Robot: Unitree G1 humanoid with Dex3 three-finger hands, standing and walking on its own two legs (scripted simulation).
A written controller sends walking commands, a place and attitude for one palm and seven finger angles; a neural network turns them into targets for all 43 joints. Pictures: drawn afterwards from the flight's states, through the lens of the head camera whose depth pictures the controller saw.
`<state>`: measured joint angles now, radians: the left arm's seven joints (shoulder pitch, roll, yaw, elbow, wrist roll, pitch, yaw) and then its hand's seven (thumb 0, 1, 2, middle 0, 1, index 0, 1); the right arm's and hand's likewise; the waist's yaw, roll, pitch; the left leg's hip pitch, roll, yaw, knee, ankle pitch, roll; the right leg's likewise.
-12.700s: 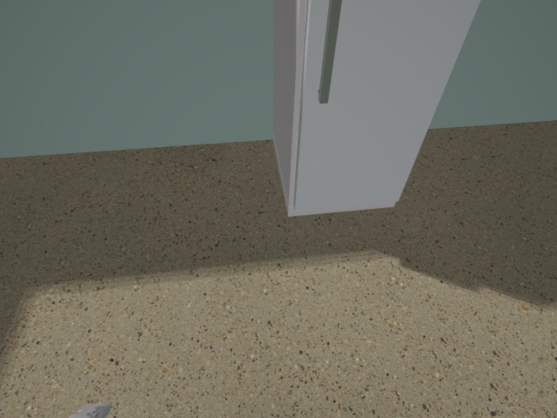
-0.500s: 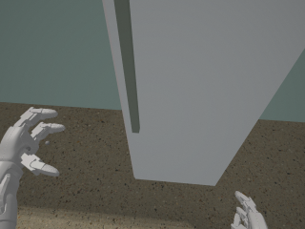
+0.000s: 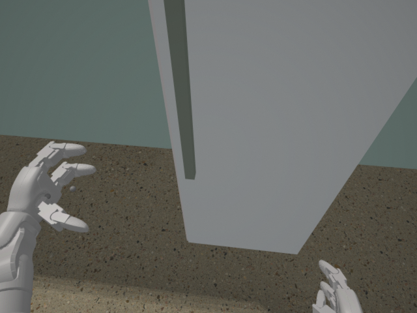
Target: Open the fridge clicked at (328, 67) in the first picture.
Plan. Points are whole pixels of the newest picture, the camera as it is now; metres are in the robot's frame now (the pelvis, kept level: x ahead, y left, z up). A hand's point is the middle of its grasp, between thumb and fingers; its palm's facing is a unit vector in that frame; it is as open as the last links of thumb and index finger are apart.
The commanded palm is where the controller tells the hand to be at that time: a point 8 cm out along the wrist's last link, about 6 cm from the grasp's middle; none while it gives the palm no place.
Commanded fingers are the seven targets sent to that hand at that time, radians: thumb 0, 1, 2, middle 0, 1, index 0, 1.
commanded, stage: move the hooked fingers beside the handle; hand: left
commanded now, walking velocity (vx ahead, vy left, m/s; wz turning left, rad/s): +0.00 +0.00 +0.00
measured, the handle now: (186, 103) +0.50 +0.10 +0.15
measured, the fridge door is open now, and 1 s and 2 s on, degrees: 0 0 0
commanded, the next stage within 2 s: none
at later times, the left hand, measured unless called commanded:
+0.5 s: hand (105, 167) +0.34 +0.23 +0.11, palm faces +0.00 -1.00 -0.01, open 14.0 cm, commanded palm +0.32 +0.28 +0.11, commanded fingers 0.00 -0.50 0.30 -0.30 -1.20 -0.30 -1.20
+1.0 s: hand (130, 150) +0.39 +0.20 +0.11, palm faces -0.02 -1.00 +0.00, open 14.0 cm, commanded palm +0.37 +0.25 +0.11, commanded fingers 0.00 -0.50 0.30 -0.30 -1.20 -0.30 -1.20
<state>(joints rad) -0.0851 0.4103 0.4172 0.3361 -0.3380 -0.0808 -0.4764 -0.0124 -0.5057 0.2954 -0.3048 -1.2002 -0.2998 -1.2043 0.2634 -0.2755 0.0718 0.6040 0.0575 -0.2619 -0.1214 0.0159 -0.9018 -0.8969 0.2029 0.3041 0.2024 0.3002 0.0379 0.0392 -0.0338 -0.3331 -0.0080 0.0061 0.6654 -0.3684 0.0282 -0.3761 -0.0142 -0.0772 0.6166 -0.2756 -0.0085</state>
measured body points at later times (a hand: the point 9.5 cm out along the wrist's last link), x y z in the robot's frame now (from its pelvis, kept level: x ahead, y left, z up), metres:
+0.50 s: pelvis +0.00 +0.00 +0.00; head +0.02 -0.01 +0.45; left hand +0.33 +0.29 +0.11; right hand +0.14 -0.25 -0.09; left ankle -0.01 +0.10 -0.72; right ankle +0.03 -0.12 -0.72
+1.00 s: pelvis +0.00 +0.00 +0.00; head +0.03 -0.01 +0.45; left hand +0.38 +0.25 +0.11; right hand +0.12 -0.26 -0.10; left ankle -0.01 +0.10 -0.72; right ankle +0.03 -0.12 -0.72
